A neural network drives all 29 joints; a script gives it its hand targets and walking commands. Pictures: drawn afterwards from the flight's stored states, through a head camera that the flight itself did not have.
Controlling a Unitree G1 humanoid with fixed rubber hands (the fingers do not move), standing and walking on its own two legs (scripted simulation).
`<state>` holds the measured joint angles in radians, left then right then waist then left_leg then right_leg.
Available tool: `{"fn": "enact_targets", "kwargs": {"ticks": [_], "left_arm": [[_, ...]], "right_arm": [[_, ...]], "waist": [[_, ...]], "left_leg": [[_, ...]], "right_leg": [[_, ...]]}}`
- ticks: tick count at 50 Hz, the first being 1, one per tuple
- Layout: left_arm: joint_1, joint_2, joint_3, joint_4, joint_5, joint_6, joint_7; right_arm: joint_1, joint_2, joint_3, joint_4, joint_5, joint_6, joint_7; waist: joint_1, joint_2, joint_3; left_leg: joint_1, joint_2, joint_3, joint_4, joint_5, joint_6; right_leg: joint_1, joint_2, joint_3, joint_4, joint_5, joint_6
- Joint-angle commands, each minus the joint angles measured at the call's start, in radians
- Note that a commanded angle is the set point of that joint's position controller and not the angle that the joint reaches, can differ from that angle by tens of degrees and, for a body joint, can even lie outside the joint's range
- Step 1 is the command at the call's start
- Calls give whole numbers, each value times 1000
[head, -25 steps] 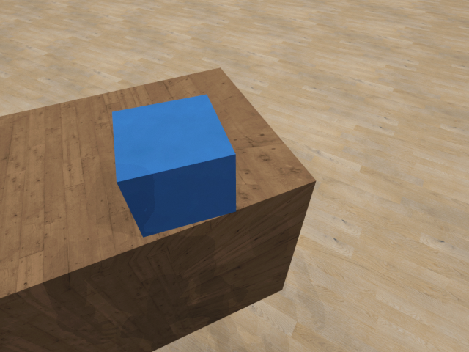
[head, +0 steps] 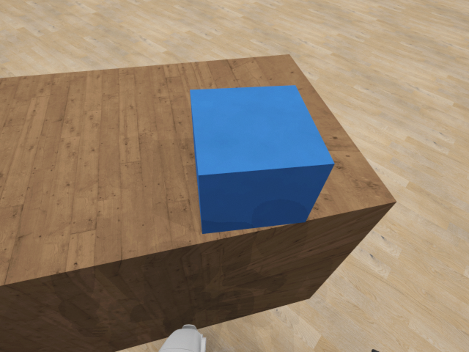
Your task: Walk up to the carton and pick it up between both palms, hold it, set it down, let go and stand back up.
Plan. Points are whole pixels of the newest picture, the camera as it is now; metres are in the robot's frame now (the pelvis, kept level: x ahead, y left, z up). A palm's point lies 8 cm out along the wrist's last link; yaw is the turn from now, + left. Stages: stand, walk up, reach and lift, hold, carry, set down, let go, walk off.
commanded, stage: walk up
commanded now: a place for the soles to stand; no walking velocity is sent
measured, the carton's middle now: (249, 158) +0.45 +0.00 +0.07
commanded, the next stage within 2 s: none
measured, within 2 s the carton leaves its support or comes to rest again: neither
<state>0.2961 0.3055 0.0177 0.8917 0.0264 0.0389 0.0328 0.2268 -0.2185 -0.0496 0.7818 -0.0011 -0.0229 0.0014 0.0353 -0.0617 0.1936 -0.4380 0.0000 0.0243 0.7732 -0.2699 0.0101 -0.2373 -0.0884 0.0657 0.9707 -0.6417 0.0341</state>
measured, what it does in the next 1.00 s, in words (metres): steps to the right, turning left: right foot, then left foot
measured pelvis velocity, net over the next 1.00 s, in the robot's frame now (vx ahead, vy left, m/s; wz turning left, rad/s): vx -0.07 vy -0.08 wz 0.29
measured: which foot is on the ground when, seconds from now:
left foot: down 0.00-0.40, up 0.42-0.72, down 0.74-1.00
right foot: up 0.00-0.34, down 0.36-1.00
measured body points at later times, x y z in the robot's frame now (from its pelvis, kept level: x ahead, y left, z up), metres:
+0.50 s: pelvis -0.07 -0.07 +0.02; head -0.04 -0.08 +0.46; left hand -0.01 +0.19 -0.11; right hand +0.06 -0.34 -0.11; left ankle +0.03 +0.10 -0.64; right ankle -0.05 -0.16 -0.70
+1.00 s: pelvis -0.07 -0.08 +0.03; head -0.07 -0.07 +0.48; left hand -0.09 +0.17 -0.11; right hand +0.06 -0.29 -0.10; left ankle -0.10 +0.04 -0.70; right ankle -0.05 -0.16 -0.70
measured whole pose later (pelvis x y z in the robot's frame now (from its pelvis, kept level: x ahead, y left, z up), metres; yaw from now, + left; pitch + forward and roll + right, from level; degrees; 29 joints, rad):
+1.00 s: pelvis -0.07 -0.08 +0.03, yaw +17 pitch -1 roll -1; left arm 0.32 0.23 -0.02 0.90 0.02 -0.01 0.00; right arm 0.32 -0.19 -0.01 0.87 -0.02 -0.02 -0.01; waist 0.01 -0.01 0.01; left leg -0.27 -0.03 -0.10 0.62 -0.33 -0.01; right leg -0.22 -0.02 -0.20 0.58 -0.34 -0.05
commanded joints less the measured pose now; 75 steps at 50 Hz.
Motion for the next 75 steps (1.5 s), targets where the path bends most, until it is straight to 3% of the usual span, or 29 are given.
{"fn": "enact_targets", "kwargs": {"ticks": [1, 3, 7, 11, 15, 16, 17, 19, 20, 21, 23, 24, 26, 28, 32, 33, 36, 37, 38, 39, 40, 44, 47, 49, 55, 61, 69, 71, 75], "left_arm": [[52, 76, 7, -53, 7, 31, 8], [57, 94, 27, -48, 7, 32, -1], [1, 83, 37, -75, 15, 35, -15], [-41, 57, 47, -115, 9, 45, -29], [20, 7, 44, -118, -21, 25, -49], [85, 13, 41, -104, -25, 19, -55], [148, 29, 59, -85, -24, 4, -55], [26, 193, 96, -144, -37, 3, -33], [-68, 204, 99, -147, -37, 4, -12], [-107, 155, 83, -153, -26, -11, 0], [-224, 66, 53, -192, -3, -25, 8], [-195, 46, 52, -191, -3, -31, 4], [-125, 32, 43, -171, -14, -43, -8], [-36, 13, 33, -146, -11, -52, -13], [9, 35, 28, -121, 17, -54, -3], [13, 60, 35, -109, 16, -52, -2], [-17, 73, 15, -100, 23, -41, -23], [7, 43, 3, -89, 28, -40, -30], [16, -14, -15, -98, 18, -45, -38], [-18, 8, -18, -106, 1, -32, -34], [-56, 0, -16, -108, 3, -32, -34], [27, 29, -13, -59, -4, -66, -43], [53, 75, -2, -40, -7, -75, -24], [40, 82, -4, -26, -6, -65, -22], [24, 58, -14, -19, 0, -46, -25], [0, 56, -15, -14, 1, -26, -29], [-16, 43, -27, -23, 10, -24, -32], [-2, 50, -26, -21, 9, -33, -29], [72, 100, -8, 6, -4, -44, -19]], "right_arm": [[29, -235, -52, -105, 18, 32, -42], [12, -243, -52, -110, -9, 26, -47], [24, -199, -55, -116, -15, 14, -64], [-10, -206, -58, -149, -26, 21, -73], [-98, -228, -59, -171, -30, 53, -54], [-114, -234, -59, -157, -40, 66, -47], [-81, -208, -48, -152, -46, 73, -42], [-33, -125, -25, -154, -11, 75, -44], [-65, -182, -42, -164, -24, 74, -47], [-79, -186, -43, -151, -30, 67, -43], [26, -135, -43, -77, -14, 44, -33], [59, -137, -45, -62, -23, 34, -27], [64, -121, -38, -56, -36, 26, -25], [54, -106, -32, -57, -35, 26, -27], [36, -74, -7, -41, -29, 33, -11], [21, -84, -13, -41, -33, 34, -9], [140, -81, -12, -23, -43, -4, -10], [201, -106, -23, 0, -38, -12, -10], [208, -164, -46, 7, -30, -13, -14], [190, -189, -49, 22, -5, -7, -21], [152, -188, -42, 29, -3, -6, -24], [51, -101, 13, 15, -13, -14, -16], [60, -47, 38, 16, -20, -13, -5], [69, -54, 42, 24, -34, -13, -11], [109, -94, 42, 52, -15, -22, -21], [108, -123, 41, 52, -9, -15, -33], [121, -170, 31, 52, -3, -17, -36], [102, -163, 36, 49, -6, -16, -35], [86, -102, 54, 46, -8, -16, -35]], "waist": [[-44, 226, -79], [-28, 291, -139], [-53, 265, -262], [-55, 208, -286], [-14, 326, -286], [12, 281, -275], [39, 172, -293], [22, -222, -154], [17, -125, -42], [4, -67, -23], [-70, -62, -46], [-65, -58, -88], [-39, -98, -126], [-4, -115, -167], [19, -92, -180], [27, -123, -150], [-59, -51, -165], [-70, 60, -206], [-63, 203, -211], [-69, 118, -133], [-78, 148, -94], [-16, 145, -99], [-26, 96, -151], [-35, 86, -139], [-37, 33, -172], [-32, 78, -142], [-29, 191, -132], [-16, 194, -151], [9, 92, -245]], "left_leg": [[-21, 303, -547, -576, -388, 145], [42, 310, -537, -528, -338, 151], [157, 294, -444, -426, -90, 168], [153, 304, -453, -423, -86, 186], [-27, 213, -313, -405, -181, 120], [-83, 194, -284, -380, -277, 79], [-151, 107, -219, -228, -332, 25], [-337, -125, -98, 277, -425, -38], [-262, -55, -196, 433, -369, -28], [-240, -35, -235, 471, -276, -27], [-211, -87, -208, 421, -167, -20], [-234, -98, -171, 403, -133, -27], [-229, -94, -131, 378, -116, -33], [-239, -72, -132, 245, -139, -47], [-91, -27, -96, -18, -223, -44], [-48, -21, -71, -71, -240, -38], [284, 5, -88, -375, 66, 6], [426, 69, -214, -381, 70, 40], [483, 215, -488, -411, 16, 106], [254, 291, -620, -450, -182, 219], [89, 285, -583, -462, -261, 225], [65, 102, -287, -347, 57, 94], [46, -3, -147, -180, 66, 39], [84, 14, -151, -198, 95, 36], [122, 37, -190, -195, 269, 50], [65, 37, -244, -201, 204, 62], [31, 107, -496, -340, 141, 134], [22, 93, -473, -317, 204, 123], [-18, -3, -209, -83, 245, 33]], "right_leg": [[-157, 18, -20, 125, -6, 4], [-183, 19, -8, 155, 24, -7], [-221, 43, 3, 193, 90, -8], [-234, 69, -13, 129, 73, -10], [2, 98, -91, -185, 129, -43], [85, 110, -118, -340, 208, -59], [167, 79, -57, -455, 258, -68], [-135, -325, 558, -780, -290, -189], [-351, -392, 649, -869, -336, -234], [-355, -374, 550, -836, -231, -213], [-192, -160, 151, -648, 274, -120], [-76, -130, 103, -608, 463, -71], [55, -133, 76, -582, 627, -81], [173, -162, 96, -566, 604, -112], [154, -212, 90, -645, 140, -169], [125, -250, 119, -650, 162, -183], [-95, -203, -34, -534, 277, -139], [-199, -147, -99, -425, 214, -99], [-360, -68, -189, -283, 137, -34], [-286, -13, -158, -279, 75, -25], [-150, -25, -123, -302, 116, -32], [23, -23, -93, -524, 427, -70], [88, -161, 53, -648, 318, -138], [68, -183, 30, -655, 388, -157], [100, -84, -147, -562, 520, -120], [91, -69, -173, -530, 363, -123], [75, 9, -164, -424, 283, -74], [120, -7, -149, -454, 343, -81], [272, -147, -71, -563, 551, -146]]}}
